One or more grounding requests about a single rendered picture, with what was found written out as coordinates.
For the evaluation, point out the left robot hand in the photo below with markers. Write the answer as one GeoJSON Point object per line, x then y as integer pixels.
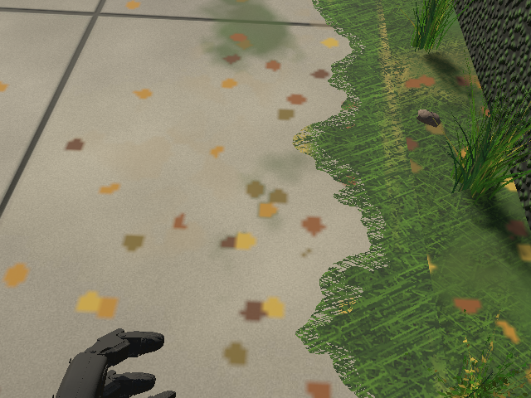
{"type": "Point", "coordinates": [87, 376]}

